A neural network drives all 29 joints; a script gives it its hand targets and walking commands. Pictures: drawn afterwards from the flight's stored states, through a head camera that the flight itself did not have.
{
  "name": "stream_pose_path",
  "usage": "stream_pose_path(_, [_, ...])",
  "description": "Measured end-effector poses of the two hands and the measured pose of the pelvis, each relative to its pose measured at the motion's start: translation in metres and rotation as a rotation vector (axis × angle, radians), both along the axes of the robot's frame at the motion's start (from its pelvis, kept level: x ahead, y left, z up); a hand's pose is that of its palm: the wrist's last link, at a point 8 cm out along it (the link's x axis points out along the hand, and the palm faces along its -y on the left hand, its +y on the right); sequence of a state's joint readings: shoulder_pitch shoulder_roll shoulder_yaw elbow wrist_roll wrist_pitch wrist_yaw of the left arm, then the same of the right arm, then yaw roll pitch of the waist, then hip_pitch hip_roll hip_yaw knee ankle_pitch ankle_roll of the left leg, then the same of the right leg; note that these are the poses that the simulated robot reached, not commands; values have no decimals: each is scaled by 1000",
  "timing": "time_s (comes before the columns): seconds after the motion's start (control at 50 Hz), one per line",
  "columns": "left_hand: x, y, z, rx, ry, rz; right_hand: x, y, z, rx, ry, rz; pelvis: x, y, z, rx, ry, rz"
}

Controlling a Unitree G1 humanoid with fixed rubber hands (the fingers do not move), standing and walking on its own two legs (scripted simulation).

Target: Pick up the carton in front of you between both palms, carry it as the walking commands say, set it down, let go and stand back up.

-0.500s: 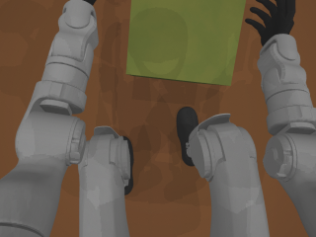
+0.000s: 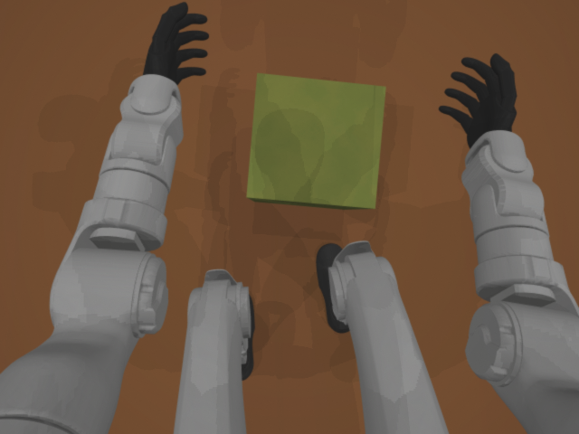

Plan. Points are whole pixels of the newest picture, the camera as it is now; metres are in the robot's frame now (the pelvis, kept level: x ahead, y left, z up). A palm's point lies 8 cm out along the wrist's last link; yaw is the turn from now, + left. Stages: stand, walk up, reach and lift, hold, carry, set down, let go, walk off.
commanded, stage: set down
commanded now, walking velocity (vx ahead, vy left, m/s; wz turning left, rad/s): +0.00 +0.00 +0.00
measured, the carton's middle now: (308, 154) +0.47 -0.09 -0.38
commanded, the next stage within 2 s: let go in 0.36 s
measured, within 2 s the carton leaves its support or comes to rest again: neither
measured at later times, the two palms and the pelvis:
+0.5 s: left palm (92, 16) +0.53 +0.11 +0.03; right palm out of the picture +0.42 -0.28 +0.03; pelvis +0.03 -0.01 +0.13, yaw +0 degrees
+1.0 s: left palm out of the picture +0.37 +0.17 +0.15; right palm out of the picture +0.29 -0.27 +0.17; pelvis +0.10 -0.03 +0.24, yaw -1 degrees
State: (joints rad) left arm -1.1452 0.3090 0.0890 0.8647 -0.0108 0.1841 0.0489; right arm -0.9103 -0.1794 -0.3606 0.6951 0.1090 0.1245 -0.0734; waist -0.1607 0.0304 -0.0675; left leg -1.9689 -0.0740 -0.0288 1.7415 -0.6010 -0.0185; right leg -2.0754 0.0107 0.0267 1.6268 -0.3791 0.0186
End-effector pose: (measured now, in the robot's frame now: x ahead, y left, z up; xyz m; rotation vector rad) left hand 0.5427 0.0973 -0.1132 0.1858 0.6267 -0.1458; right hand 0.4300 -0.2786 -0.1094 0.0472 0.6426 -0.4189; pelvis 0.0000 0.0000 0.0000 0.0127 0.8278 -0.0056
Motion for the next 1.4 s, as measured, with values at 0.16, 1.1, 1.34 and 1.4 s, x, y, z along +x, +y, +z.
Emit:
stream_pose_path(0.16, [2, -1, 54, -1, 3, -8, -2, -4, 54, 9, -7, 1, 11, 1, 44, -3, -4, -7])
stream_pose_path(1.1, [-197, 88, 278, 80, 106, 155, -161, 21, 297, -50, 181, 318, 111, -17, 255, -24, -621, -18])
stream_pose_path(1.34, [-249, 141, 312, 87, 130, 187, -156, 52, 307, -53, 167, 352, 123, 11, 267, -47, -810, -20])
stream_pose_path(1.4, [-255, 147, 315, 84, 137, 191, -153, 57, 308, -54, 167, 359, 123, 15, 267, -48, -840, -17])
